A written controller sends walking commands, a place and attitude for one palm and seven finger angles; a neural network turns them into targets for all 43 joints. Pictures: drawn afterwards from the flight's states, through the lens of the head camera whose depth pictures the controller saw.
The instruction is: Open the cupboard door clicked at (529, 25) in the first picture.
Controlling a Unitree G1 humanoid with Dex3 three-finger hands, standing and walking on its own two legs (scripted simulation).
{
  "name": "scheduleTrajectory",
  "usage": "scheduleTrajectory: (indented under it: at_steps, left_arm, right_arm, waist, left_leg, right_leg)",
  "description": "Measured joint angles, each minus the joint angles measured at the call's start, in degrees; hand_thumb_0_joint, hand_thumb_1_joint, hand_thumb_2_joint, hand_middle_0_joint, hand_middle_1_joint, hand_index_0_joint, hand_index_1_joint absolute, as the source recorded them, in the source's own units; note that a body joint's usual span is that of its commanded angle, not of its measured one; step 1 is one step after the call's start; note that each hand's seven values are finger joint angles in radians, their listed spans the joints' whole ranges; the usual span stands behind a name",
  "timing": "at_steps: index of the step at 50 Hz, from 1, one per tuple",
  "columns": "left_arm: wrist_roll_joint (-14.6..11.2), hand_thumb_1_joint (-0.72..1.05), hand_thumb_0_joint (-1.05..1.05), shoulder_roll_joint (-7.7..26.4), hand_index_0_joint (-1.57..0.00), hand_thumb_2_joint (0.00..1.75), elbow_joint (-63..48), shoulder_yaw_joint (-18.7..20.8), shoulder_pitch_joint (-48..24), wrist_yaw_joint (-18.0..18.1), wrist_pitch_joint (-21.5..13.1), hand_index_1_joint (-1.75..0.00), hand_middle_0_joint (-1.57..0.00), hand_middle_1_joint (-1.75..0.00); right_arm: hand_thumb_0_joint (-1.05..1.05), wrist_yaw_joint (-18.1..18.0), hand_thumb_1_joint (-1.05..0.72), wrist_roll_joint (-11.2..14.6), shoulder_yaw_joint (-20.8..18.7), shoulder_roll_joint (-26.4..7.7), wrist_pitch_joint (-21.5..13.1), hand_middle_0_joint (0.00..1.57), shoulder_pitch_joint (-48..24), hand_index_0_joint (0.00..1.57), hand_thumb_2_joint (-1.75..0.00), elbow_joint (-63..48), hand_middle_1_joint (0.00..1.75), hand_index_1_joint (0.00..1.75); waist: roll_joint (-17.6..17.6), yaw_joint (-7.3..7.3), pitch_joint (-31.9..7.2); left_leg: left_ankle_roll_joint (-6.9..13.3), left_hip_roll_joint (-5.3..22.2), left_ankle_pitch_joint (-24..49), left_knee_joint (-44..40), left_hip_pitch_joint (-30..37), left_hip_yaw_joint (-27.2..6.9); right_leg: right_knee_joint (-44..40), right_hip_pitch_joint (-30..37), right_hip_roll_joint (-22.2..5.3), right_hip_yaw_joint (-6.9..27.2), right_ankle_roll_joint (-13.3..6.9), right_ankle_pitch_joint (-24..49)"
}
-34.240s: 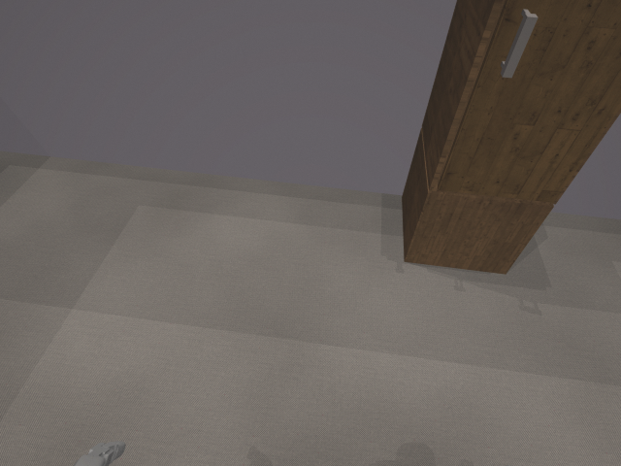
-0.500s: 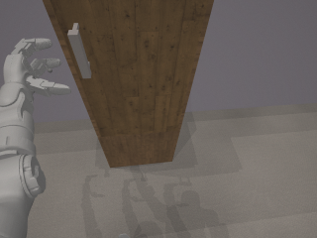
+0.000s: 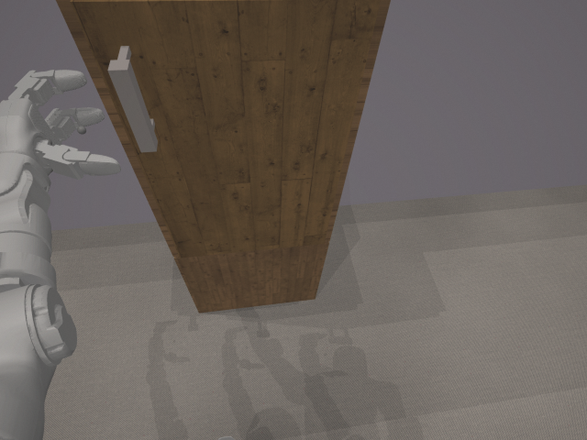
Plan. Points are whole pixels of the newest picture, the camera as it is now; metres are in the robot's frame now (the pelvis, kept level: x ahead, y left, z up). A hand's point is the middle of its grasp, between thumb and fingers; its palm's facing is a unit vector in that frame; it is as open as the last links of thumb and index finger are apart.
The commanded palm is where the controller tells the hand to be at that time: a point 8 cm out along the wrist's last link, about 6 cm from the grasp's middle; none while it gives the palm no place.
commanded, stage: slide the fingers in behind the handle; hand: left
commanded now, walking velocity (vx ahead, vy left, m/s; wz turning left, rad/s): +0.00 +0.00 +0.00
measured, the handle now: (137, 101) +0.54 +0.19 +0.15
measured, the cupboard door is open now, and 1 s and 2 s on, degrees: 0 1 2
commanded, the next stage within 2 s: close the thumb around the handle in 1.62 s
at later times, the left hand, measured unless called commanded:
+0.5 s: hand (103, 133) +0.47 +0.22 +0.16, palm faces +0.08 -1.00 +0.03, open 14.0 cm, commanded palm +0.45 +0.26 +0.15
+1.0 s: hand (125, 133) +0.47 +0.19 +0.16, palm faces +0.10 -0.99 +0.02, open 14.2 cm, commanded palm +0.44 +0.22 +0.15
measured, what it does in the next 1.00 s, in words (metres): stands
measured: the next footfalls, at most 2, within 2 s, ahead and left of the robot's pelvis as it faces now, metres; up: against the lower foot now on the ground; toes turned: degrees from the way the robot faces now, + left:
none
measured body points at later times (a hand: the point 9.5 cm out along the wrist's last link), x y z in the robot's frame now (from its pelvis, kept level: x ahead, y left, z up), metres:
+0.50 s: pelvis -0.01 +0.00 +0.00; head +0.05 +0.01 +0.44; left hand +0.46 +0.27 +0.16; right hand +0.04 -0.27 -0.11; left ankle +0.03 +0.10 -0.71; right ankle -0.06 -0.10 -0.71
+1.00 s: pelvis -0.01 -0.01 +0.00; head +0.03 -0.01 +0.45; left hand +0.45 +0.24 +0.16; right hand +0.02 -0.27 -0.12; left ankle +0.03 +0.10 -0.71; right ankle -0.06 -0.10 -0.71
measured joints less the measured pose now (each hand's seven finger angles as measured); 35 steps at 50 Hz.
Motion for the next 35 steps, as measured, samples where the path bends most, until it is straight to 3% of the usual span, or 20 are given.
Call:
scheduleTrajectory:
  at_steps: [4, 12, 17, 27, 35]
  left_arm:
    - [-0.3, -0.50, -0.02, 0.0, -0.30, 0.30, -1.5, -0.7, 1.4, -0.3, 0.7, -1.20, -0.29, -1.20]
    - [-2.2, -0.50, -0.02, -3.7, -0.29, 0.30, -4.7, -2.6, 2.4, -0.1, 1.0, -1.20, -0.29, -1.20]
    - [-1.1, -0.50, -0.02, -4.4, -0.30, 0.30, -3.3, -3.2, 1.6, 1.8, 2.0, -1.20, -0.29, -1.20]
    - [-0.4, -0.50, -0.02, -5.7, -0.29, 0.30, -1.4, -4.9, -2.2, 4.3, -0.4, -1.20, -0.29, -1.20]
    - [0.2, -0.50, -0.02, -6.5, -0.30, 0.30, -1.3, -3.6, -1.7, 5.8, -0.2, -1.20, -0.29, -1.20]
  right_arm:
    - [0.00, -0.1, -0.91, 0.1, -0.2, 0.0, 0.3, 0.20, 0.0, 0.20, -0.90, -0.4, 0.29, 0.30]
    - [0.00, 0.2, -0.91, 0.2, -0.4, 0.1, 0.2, 0.20, -1.6, 0.20, -0.90, -0.1, 0.29, 0.30]
    - [0.00, 0.3, -0.91, 0.1, -0.3, 0.2, -0.2, 0.20, -3.0, 0.20, -0.90, -0.9, 0.29, 0.30]
    - [0.00, 0.4, -0.91, -0.4, 0.0, 0.5, -1.3, 0.20, -3.2, 0.20, -0.90, 0.0, 0.29, 0.30]
    - [0.00, 0.8, -0.91, -0.7, -0.3, 0.4, -1.3, 0.20, -0.8, 0.20, -0.90, 0.6, 0.29, 0.30]
  waist:
    - [0.1, 0.36, 0.0]
    - [0.2, 1.60, -0.1]
    - [0.2, 1.35, 0.1]
    - [0.2, 0.86, 0.9]
    - [0.8, 0.21, 0.4]
  left_leg:
    - [0.0, -0.1, -0.1, -0.2, 0.5, -0.1]
    - [0.0, -0.5, 0.0, -0.5, 1.5, -0.4]
    - [0.0, -0.6, 0.2, -0.4, 1.3, -0.6]
    - [-0.1, -0.6, 0.7, 0.4, -0.1, -1.1]
    - [-0.1, -0.3, 0.8, 0.0, 0.1, -0.3]
  right_leg:
    - [-0.4, 0.6, 0.0, -0.1, 0.0, 0.0]
    - [-0.8, 1.8, -0.3, -0.4, 0.0, -0.1]
    - [-0.3, 1.6, -0.5, -0.7, 0.0, -0.1]
    - [1.0, 0.1, -0.4, -1.2, -0.1, -0.1]
    - [1.0, -0.2, -0.3, -0.4, -0.1, 0.1]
